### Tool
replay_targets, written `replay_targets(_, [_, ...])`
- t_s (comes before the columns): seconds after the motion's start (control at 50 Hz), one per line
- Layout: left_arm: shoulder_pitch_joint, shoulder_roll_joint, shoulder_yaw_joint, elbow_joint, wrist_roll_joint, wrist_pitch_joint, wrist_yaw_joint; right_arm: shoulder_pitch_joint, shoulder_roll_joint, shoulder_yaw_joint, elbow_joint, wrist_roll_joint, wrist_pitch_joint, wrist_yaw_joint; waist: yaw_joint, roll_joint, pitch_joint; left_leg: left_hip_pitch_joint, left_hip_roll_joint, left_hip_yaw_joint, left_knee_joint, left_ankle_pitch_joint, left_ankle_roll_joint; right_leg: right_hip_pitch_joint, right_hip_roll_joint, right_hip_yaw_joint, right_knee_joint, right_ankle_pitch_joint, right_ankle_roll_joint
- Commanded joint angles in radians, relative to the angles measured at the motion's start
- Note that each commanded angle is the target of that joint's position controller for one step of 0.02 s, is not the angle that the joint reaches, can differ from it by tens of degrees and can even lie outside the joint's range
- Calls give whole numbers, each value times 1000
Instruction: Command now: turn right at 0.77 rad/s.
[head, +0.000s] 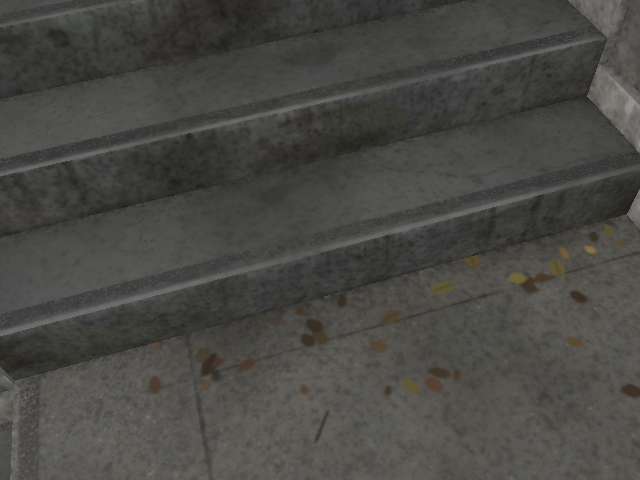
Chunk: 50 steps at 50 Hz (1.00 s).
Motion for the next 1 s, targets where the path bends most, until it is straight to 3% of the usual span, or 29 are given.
replay_targets(0.02, [133,205,47,-28,18,-37,35,-26,-116,-28,-95,-2,1,-4,37,-263,-78,-249,22,17,373,198,2,219,-174,400,-312,561,-65])
replay_targets(0.04, [191,266,50,-17,10,-37,25,-92,-58,-8,-166,-7,14,0,26,-422,-138,-420,-141,-122,483,-302,-3,257,-330,739,-405,873,-196])
replay_targets(0.06, [165,264,58,-34,1,-35,23,-54,-71,0,-127,-11,12,2,19,-230,-164,-435,-87,-220,547,-247,23,301,-316,661,-391,654,-199])
replay_targets(0.08, [103,224,48,-54,5,-29,29,-66,-79,-5,-118,5,2,7,12,-138,-112,-453,-61,-223,510,-137,40,265,-274,584,-384,476,-172])
replay_targets(0.1, [32,188,36,-71,3,-16,39,-86,-92,-10,-107,15,-12,10,-9,-112,-49,-454,-40,-224,459,-34,38,224,-216,522,-397,408,-129])
replay_targets(0.14, [-31,148,14,-96,-19,-11,54,-64,-111,-14,-80,2,2,10,-31,-170,-82,-419,-38,-200,457,66,21,232,-174,439,-386,628,-107])
replay_targets(0.18, [8,134,5,-85,-15,-21,57,-30,-93,-9,-61,7,23,12,-34,-111,-147,-383,-50,-196,454,105,8,263,-166,386,-361,770,-89])
replay_targets(0.26, [42,126,-15,-84,-2,-22,77,-30,-50,10,-27,3,46,16,-7,-118,-134,-423,-55,-197,406,180,3,278,-156,395,-394,559,-73])
replay_targets(0.28, [78,122,-18,-74,-1,-25,79,-34,-69,6,-22,-7,46,22,8,-134,-151,-428,-49,-195,385,188,-1,286,-146,427,-459,240,-86])
replay_targets(0.3, [95,136,-16,-67,17,-35,75,-40,-78,4,-22,-29,35,33,19,-160,-129,-450,-56,-179,369,208,-11,263,-145,474,-525,-76,-99])
replay_targets(0.34, [101,145,-14,-41,27,-46,61,-66,-95,1,-32,-31,5,57,18,-188,-68,-516,-50,-180,330,227,-23,265,-169,549,-594,-252,-112])
replay_targets(0.42, [106,162,-4,-22,21,-93,55,-69,-93,-6,-35,-32,-43,80,13,-148,-54,-589,-35,-166,259,287,-20,328,-198,501,-609,-173,-127])
replay_targets(0.48, [80,143,0,-11,16,-126,50,-102,-99,-17,-62,-15,-49,89,13,-148,-28,-641,-43,-197,283,322,7,319,-224,445,-631,-175,-119])
replay_targets(0.54, [97,123,-1,5,10,-133,58,-95,-100,-26,-71,3,-45,91,13,-142,20,-733,-75,-312,324,328,22,356,-253,377,-628,-142,-115])
replay_targets(0.6, [74,105,-15,5,16,-141,75,-110,-95,-25,-94,-10,-46,98,13,-116,45,-789,-59,-300,316,361,19,383,-276,301,-636,-85,-89])
replay_targets(0.62, [68,143,-5,10,26,-145,80,-114,-97,-24,-105,-13,-52,98,14,-109,50,-780,-41,-263,295,357,14,392,-278,272,-660,-90,-76])
replay_targets(0.66, [72,146,-11,40,31,-159,84,-143,-89,-14,-139,-21,-57,111,17,-110,69,-725,-9,-198,222,361,36,373,-267,182,-690,-40,-62])
replay_targets(0.7, [102,153,-8,66,59,-173,63,-185,-69,-1,-189,-13,-59,130,42,-142,72,-656,18,-104,155,314,92,377,-257,92,-724,51,-64])
replay_targets(0.74, [103,163,-7,80,58,-173,46,-208,-57,11,-225,-1,-59,140,35,-123,81,-519,-29,-16,66,239,168,367,-232,-22,-669,434,-55])
replay_targets(0.78, [109,193,-4,88,53,-153,54,-32,-91,-5,-194,2,-59,124,-58,-173,-57,-302,-148,64,103,117,216,404,-250,-108,-330,1193,-32])
replay_targets(0.8, [104,226,3,77,53,-136,57,184,-133,-22,-142,3,-70,117,-160,-157,-185,-52,-207,64,72,84,242,329,-245,-133,-23,1353,-19])
replay_targets(0.82, [83,227,-1,61,54,-141,59,402,-205,-56,-88,-12,-80,94,-267,-47,-312,301,-168,-66,12,35,267,84,-222,-128,324,1181,6])
replay_targets(0.84, [46,67,-44,-14,51,-163,26,377,-311,-78,-78,-9,-74,68,-170,271,-327,512,126,-671,-214,-378,389,-369,-5,-95,701,113,64])
replay_targets(0.86, [-72,110,-42,-63,58,-188,18,369,-304,-72,-84,18,-78,68,-178,184,-350,544,195,-1091,-425,-420,424,-541,60,127,800,-4,40])
replay_targets(0.88, [-146,138,-39,-92,53,-198,18,357,-285,-74,-68,6,-83,59,-169,96,-237,499,195,-943,-409,-255,376,-610,-25,157,776,99,23])
replay_targets(0.9, [-131,128,-50,-81,50,-203,18,319,-238,-64,-69,10,-89,52,-126,-31,-173,331,177,-799,-400,-75,346,-528,-80,138,679,181,24])
replay_targets(0.92, [-116,111,-57,-71,61,-192,19,257,-208,-52,-79,10,-96,44,-75,-84,-126,182,134,-682,-413,42,315,-439,-113,125,606,187,34])
replay_targets(0.96, [-44,92,-70,-49,82,-150,10,188,-132,-17,-88,16,-117,39,0,-44,-82,30,56,-511,-444,230,287,-332,-147,115,512,176,60])
replay_targets(1.0, [-92,87,-76,-77,83,-124,2,201,-123,-6,-73,26,-140,47,12,-30,-20,-61,5,-394,-486,462,282,-320,-138,50,415,175,77])
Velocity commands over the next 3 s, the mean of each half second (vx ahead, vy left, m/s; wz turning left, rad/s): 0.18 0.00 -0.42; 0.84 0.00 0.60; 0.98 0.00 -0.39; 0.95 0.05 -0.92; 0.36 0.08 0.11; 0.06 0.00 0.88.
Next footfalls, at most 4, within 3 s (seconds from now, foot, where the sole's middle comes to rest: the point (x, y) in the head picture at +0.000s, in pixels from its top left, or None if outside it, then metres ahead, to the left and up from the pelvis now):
0.82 left None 0.43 0.13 -0.75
1.26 right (338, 342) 0.77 0.05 -0.75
1.54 left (217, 223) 0.98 0.33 -0.58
1.88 right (313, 70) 1.32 0.11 -0.41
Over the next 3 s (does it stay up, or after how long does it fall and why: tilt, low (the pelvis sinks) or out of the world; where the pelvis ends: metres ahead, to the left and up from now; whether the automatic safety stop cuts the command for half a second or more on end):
stays up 1.62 0.04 0.55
